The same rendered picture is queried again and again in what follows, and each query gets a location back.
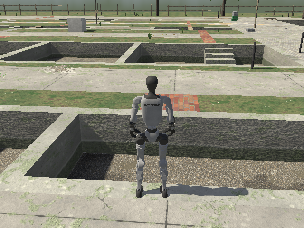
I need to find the right robot hand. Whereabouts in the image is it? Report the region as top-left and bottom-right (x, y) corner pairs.
(163, 127), (175, 136)

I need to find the humanoid robot torso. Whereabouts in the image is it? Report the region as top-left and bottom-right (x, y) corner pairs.
(141, 94), (163, 143)

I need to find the left robot hand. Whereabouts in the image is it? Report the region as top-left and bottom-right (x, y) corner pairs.
(129, 129), (141, 138)

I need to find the robot left forearm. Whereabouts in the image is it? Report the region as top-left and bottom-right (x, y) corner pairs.
(129, 116), (136, 131)

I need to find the robot left upper arm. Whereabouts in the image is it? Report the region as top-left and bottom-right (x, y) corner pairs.
(130, 96), (142, 123)

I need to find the left robot thigh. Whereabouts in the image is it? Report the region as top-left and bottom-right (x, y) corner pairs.
(136, 133), (145, 169)

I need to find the robot right upper arm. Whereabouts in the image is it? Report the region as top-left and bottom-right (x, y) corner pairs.
(162, 96), (174, 123)

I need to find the robot right forearm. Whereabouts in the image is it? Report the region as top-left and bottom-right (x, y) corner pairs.
(169, 116), (175, 130)

